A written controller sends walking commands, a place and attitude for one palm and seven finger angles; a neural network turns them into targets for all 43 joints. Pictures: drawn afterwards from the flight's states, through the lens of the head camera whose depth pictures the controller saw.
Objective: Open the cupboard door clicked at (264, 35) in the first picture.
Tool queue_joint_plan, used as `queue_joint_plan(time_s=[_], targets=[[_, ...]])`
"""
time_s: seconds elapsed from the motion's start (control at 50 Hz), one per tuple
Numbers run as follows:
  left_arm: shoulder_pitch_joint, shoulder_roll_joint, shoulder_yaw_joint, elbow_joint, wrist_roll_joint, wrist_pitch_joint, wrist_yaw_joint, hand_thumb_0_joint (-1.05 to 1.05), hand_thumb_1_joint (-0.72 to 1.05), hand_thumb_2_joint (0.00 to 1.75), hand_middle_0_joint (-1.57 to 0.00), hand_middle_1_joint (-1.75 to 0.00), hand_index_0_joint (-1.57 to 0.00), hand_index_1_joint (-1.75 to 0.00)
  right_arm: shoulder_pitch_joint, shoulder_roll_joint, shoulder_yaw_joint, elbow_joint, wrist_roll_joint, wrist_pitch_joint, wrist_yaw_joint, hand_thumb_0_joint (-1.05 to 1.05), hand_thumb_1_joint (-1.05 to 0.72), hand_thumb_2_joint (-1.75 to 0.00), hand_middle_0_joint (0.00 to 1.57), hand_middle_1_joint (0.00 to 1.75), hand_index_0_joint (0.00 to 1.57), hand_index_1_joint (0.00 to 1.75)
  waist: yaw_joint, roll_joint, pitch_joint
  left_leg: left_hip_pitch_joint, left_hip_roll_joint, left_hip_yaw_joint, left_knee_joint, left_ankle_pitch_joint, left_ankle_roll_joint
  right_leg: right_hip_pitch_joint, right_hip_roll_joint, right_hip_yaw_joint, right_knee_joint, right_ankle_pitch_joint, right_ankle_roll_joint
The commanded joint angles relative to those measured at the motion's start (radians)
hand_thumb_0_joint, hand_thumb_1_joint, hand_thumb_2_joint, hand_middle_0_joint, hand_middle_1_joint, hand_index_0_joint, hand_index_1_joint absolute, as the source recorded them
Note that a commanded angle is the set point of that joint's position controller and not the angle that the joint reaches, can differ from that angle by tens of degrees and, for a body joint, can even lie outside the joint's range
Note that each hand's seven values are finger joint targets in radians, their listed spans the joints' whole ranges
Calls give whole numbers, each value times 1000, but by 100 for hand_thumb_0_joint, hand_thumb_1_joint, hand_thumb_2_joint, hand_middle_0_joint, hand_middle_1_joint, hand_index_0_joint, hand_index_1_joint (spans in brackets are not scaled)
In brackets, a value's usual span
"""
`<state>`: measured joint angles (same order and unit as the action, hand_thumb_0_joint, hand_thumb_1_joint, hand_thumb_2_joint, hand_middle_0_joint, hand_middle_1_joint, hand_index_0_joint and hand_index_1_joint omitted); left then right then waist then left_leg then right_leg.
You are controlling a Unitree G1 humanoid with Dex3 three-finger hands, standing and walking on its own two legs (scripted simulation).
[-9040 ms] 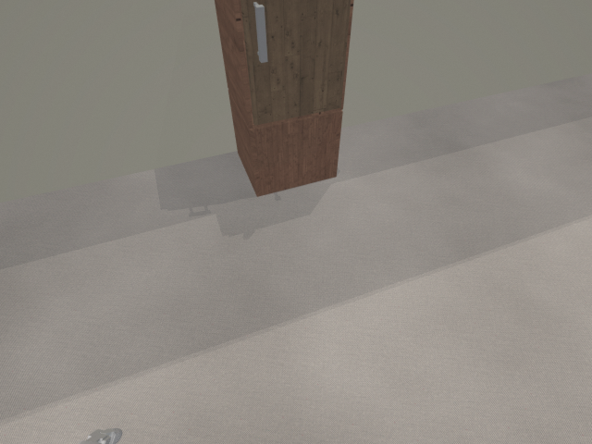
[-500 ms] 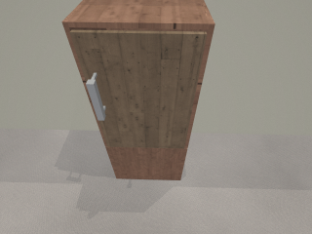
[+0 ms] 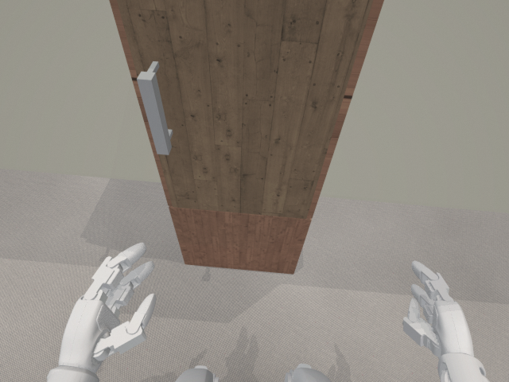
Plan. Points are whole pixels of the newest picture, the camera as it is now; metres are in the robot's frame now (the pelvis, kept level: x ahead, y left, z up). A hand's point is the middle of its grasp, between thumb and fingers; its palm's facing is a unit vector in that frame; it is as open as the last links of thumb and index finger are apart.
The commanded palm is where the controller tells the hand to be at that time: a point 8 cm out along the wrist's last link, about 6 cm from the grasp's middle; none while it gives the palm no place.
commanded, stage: raise the hand with hooked fingers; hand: left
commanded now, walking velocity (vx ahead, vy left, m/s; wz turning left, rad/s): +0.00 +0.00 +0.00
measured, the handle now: (159, 110) +0.58 +0.23 +0.10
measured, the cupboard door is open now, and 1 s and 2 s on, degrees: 0 0 0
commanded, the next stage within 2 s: move the hooked fingers beside the handle in 1.70 s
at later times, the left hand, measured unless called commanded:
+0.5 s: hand (93, 280) +0.24 +0.24 +0.06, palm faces +0.01 -1.00 -0.06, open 11.5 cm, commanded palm +0.21 +0.29 +0.07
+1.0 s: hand (65, 236) +0.28 +0.28 +0.10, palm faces +0.03 -1.00 -0.07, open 13.8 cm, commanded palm +0.25 +0.33 +0.11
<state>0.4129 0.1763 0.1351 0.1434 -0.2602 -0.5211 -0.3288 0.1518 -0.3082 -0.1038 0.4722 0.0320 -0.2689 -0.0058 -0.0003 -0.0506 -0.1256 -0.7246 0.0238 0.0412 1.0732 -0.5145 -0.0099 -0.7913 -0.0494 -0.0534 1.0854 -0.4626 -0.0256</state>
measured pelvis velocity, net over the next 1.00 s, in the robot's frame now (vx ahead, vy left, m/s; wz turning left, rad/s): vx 0.02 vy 0.02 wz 0.02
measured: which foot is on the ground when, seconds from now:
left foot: down 0.00-1.00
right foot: down 0.00-1.00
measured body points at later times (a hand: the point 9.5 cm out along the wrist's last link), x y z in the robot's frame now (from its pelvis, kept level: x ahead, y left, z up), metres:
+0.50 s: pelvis +0.01 +0.02 +0.01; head +0.07 +0.03 +0.45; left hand +0.23 +0.29 +0.07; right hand +0.16 -0.21 -0.08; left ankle +0.01 +0.13 -0.66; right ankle +0.05 -0.10 -0.66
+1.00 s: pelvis +0.02 +0.02 +0.03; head +0.06 +0.03 +0.48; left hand +0.27 +0.33 +0.11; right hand +0.20 -0.21 -0.04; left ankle +0.01 +0.13 -0.66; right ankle +0.05 -0.10 -0.66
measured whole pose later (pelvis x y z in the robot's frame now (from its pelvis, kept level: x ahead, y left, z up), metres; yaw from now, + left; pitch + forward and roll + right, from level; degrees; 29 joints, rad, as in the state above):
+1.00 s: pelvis +0.02 +0.02 +0.03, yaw +1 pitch +9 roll -2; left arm 0.10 0.38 0.37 0.23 -0.35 -0.25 -0.44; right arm 0.26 -0.26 0.06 0.53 0.04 -0.22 -0.06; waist 0.00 0.02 -0.09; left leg -0.61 0.03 0.00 0.94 -0.48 0.01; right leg -0.63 -0.04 -0.09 0.87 -0.39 0.00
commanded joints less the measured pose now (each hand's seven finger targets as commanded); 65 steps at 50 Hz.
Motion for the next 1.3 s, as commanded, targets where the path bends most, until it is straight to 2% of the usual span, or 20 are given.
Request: queue_joint_plan(time_s=[0.0, 0.02, 0.04, 0.08, 0.12, 0.14, 0.16, 0.24, 0.28, 0.34, 0.42, 0.44, 0.52, 0.66, 0.78, 0.86, 0.92, 1.04, 1.16, 1.28], targets=[[25, 147, 126, -420, -31, -17, 40, 0, 41, 69, -24, -62, -24, -62, 11, -46, 4, -181, -4, -6, -20, 0, -90, -90, 20, 30, 20, 30, 30, 124, -187, -22, -49, -23, -97, 226, 32, 175, 39, 79, -175, 135, -4], [-30, 152, 110, -502, -23, -34, 53, 0, 39, 68, -24, -63, -24, -63, 31, -43, 9, -173, -11, -3, -24, 0, -90, -90, 20, 30, 20, 30, 9, 153, -220, 7, -42, -33, -80, 275, 35, 162, 46, 61, -147, 217, -3], [-91, 161, 96, -538, -24, -44, 53, 0, 36, 67, -24, -64, -24, -64, 50, -49, 20, -157, -24, 1, -28, 0, -90, -90, 20, 30, 20, 30, -24, 107, -195, -3, -33, -52, -58, 297, 39, 135, 60, 49, -123, 256, -3], [-82, 136, 63, -512, -9, -52, 41, 0, 32, 65, -24, -68, -24, -68, 63, -48, 24, -126, -22, 0, -33, 0, -90, -90, 20, 30, 20, 30, -45, 148, -188, 7, -24, -60, -45, 292, 38, 86, 62, 30, -121, 246, 0], [-123, 153, 62, -466, -12, -34, 13, 0, 27, 63, -25, -70, -25, -70, 62, -58, 35, -101, -16, -9, -40, 0, -90, -90, 20, 30, 20, 30, -63, 131, -166, -13, -20, -72, -45, 249, 36, 63, 65, 22, -135, 190, 2], [-118, 173, 76, -416, -21, -5, -13, 0, 25, 62, -25, -72, -25, -72, 48, -66, 43, -96, -14, -11, -45, 0, -90, -90, 20, 30, 20, 30, -53, 139, -145, -26, -21, -78, -43, 243, 35, 63, 72, 20, -131, 177, -5], [-117, 180, 78, -425, -20, 20, -29, 0, 22, 61, -25, -74, -25, -74, 49, -67, 45, -100, -9, -14, -47, 0, -90, -90, 20, 30, 20, 30, -50, 146, -186, -17, -23, -75, -54, 229, 36, 78, 64, 20, -145, 160, 1], [-26, 219, 180, -305, -67, 164, -62, 0, 13, 57, -25, -80, -25, -80, 17, -60, 52, -107, 7, -2, -56, 0, -90, -90, 20, 30, 20, 30, 4, 72, -217, -24, -31, -78, -116, 246, 31, 193, 63, 11, -188, 155, 4], [-51, 241, 214, -359, -78, 186, -50, 0, 8, 55, -26, -82, -26, -82, 14, -54, 57, -113, 6, 0, -58, 0, -90, -90, 20, 30, 20, 30, 15, 86, -257, 2, -31, -77, -144, 266, 29, 226, 55, 2, -196, 168, 8], [-62, 239, 229, -347, -89, 181, -16, 0, 1, 52, -26, -87, -26, -87, 9, -47, 64, -109, -1, -7, -59, 0, -90, -90, 20, 30, 20, 30, 24, 64, -215, 13, -27, -87, -173, 291, 26, 226, 63, -18, -196, 183, 3], [-78, 233, 226, -315, -82, 135, 1, 0, -8, 48, -27, -93, -27, -93, 47, -59, 61, -93, -1, -21, -52, 0, -90, -90, 20, 30, 20, 30, 7, 57, -184, 20, -27, -82, -199, 262, 22, 204, 57, -26, -214, 149, 7], [-91, 250, 233, -291, -82, 132, -7, 0, -10, 47, -27, -94, -27, -94, 44, -66, 61, -93, 0, -22, -53, 0, -90, -90, 20, 30, 20, 30, 9, 65, -164, 18, -27, -82, -200, 261, 22, 200, 60, -23, -215, 144, 1], [-127, 269, 234, -302, -83, 118, -26, 0, -20, 43, -28, -100, -28, -100, 73, -83, 58, -92, 7, -31, -53, 0, -90, -90, 20, 30, 20, 30, 2, 112, -178, 65, -26, -78, -229, 270, 18, 207, 56, -27, -230, 154, 2], [-223, 323, 271, -290, -93, 131, -30, 0, -36, 36, -29, -111, -29, -111, 92, -97, 64, -88, 10, -25, -58, 0, -90, -90, 20, 30, 20, 30, 1, 156, -165, 136, -19, -85, -265, 330, 11, 233, 63, -37, -246, 208, -3], [-328, 349, 283, -206, -101, 173, -61, 0, -50, 30, -30, -120, -30, -120, 96, -105, 74, -87, 13, -12, -64, 0, -90, -90, 20, 30, 20, 30, -9, 147, -141, 160, -20, -80, -290, 316, 12, 256, 66, -32, -282, 222, 0], [-430, 392, 307, -162, -104, 199, -93, 0, -50, 30, -30, -120, -30, -120, 96, -108, 83, -81, 13, -6, -72, 0, -90, -90, 20, 30, 20, 30, -9, 163, -153, 189, -21, -80, -304, 341, 13, 287, 68, -27, -299, 257, -3], [-471, 418, 334, -115, -110, 209, -112, 0, -50, 30, -30, -120, -30, -120, 95, -109, 86, -75, 13, -5, -77, 0, -90, -90, 20, 30, 20, 30, -5, 126, -169, 193, -22, -78, -311, 346, 15, 315, 65, -22, -315, 272, 0], [-595, 465, 362, 7, -125, 235, -163, 0, -50, 30, -30, -120, -30, -120, 93, -116, 96, -63, 12, 6, -86, 0, -90, -90, 20, 30, 20, 30, -4, 118, -140, 189, -27, -68, -326, 329, 19, 344, 65, -4, -347, 270, -6], [-694, 534, 408, 43, -123, 228, -192, 0, -50, 30, -30, -120, -30, -120, 106, -117, 93, -54, 11, 10, -89, 0, -90, -90, 20, 30, 20, 30, 0, 134, -194, 229, -25, -60, -341, 378, 23, 387, 63, 8, -362, 321, -5], [-634, 494, 393, 129, -135, 239, -216, 0, -50, 30, -30, -120, -30, -120, 113, -121, 86, -62, 14, 19, -80, 0, -90, -90, 20, 30, 20, 30, 9, 101, -162, 206, -30, -45, -351, 371, 24, 394, 56, 16, -379, 330, -2]])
